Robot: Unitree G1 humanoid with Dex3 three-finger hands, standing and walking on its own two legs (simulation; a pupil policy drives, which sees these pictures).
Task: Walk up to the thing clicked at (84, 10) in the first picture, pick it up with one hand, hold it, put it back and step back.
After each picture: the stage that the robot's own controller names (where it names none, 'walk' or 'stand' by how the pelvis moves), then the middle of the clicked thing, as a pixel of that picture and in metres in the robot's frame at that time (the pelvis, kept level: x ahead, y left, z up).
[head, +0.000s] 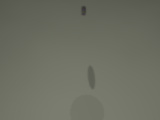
stand; (83, 10) +2.13 -0.03 -0.72
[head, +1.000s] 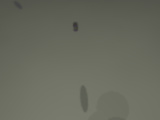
walk; (75, 26) +1.97 +0.23 -0.70
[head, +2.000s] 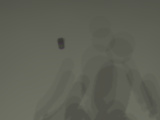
walk; (60, 43) +1.33 +0.34 -0.72
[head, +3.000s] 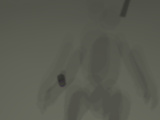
walk; (61, 80) +0.86 +0.24 -0.72
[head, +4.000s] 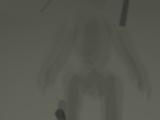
walk; (60, 116) +0.52 +0.25 -0.71
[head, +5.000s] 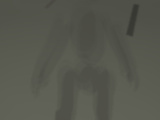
stand; out of the picture +0.41 +0.17 -0.70
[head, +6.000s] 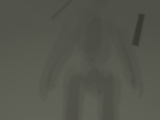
stand; out of the picture +0.37 +0.16 -0.72
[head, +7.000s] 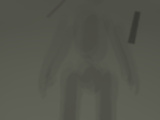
stand; out of the picture +0.36 +0.17 -0.72
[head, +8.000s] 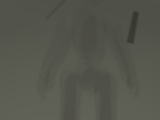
stand; out of the picture +0.37 +0.17 -0.73
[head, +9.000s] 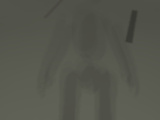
stand; out of the picture +0.35 +0.19 -0.73
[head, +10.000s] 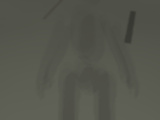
stand; out of the picture +0.35 +0.19 -0.73
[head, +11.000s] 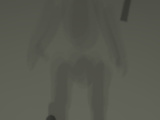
go down; out of the picture +0.38 +0.19 -0.68
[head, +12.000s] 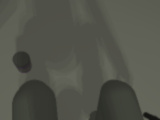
go down; (23, 62) +0.43 +0.24 -0.30
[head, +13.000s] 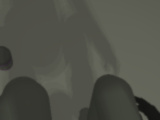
close in; (2, 59) +0.42 +0.26 -0.26
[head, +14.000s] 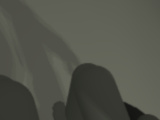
close in; out of the picture +0.41 +0.28 -0.21
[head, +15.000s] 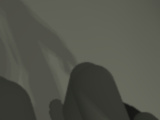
close; out of the picture +0.40 +0.29 -0.22
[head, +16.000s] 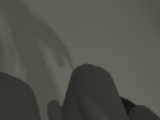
lift; out of the picture +0.36 +0.27 -0.22
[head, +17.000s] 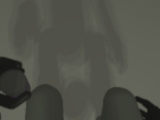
lift; (16, 86) +0.30 +0.23 -0.06
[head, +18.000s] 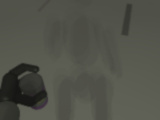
hold; (35, 92) +0.32 +0.16 +0.04
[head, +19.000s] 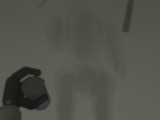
hold; (37, 94) +0.32 +0.16 +0.01
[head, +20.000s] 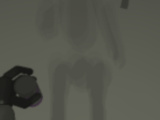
crouch; (29, 92) +0.33 +0.18 -0.05
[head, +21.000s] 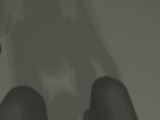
lower; out of the picture +0.46 +0.26 -0.08
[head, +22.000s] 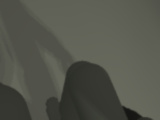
lower; out of the picture +0.41 +0.30 -0.22
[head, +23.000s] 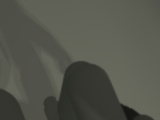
lower; out of the picture +0.42 +0.30 -0.22
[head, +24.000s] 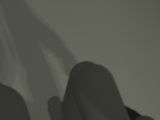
lower; out of the picture +0.41 +0.31 -0.22
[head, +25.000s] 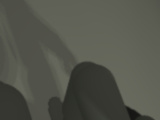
lower; out of the picture +0.40 +0.31 -0.22
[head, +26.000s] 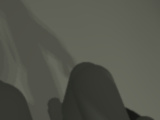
open; out of the picture +0.39 +0.27 -0.23
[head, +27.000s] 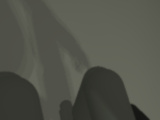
stand; out of the picture +0.39 +0.25 -0.24
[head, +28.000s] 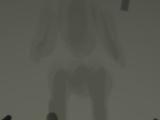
stand; (52, 119) +0.36 +0.17 -0.60
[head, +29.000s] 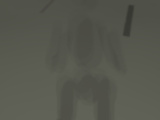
stand; out of the picture +0.37 +0.16 -0.66
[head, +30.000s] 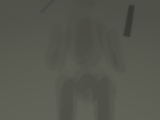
stand; out of the picture +0.35 +0.16 -0.67
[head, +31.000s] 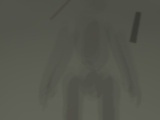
stand; out of the picture +0.39 +0.15 -0.72
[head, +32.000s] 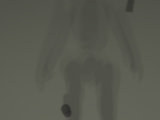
walk; (66, 110) +0.45 +0.19 -0.70
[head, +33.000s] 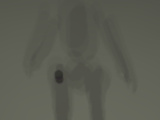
walk; (59, 76) +0.70 +0.15 -0.70
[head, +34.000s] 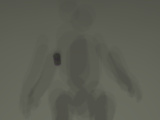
stand; (57, 59) +0.99 +0.24 -0.70
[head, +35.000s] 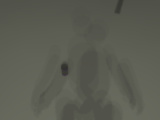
stand; (64, 69) +1.01 +0.19 -0.72
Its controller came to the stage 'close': yes
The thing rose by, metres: 0.71
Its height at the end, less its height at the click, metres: +0.00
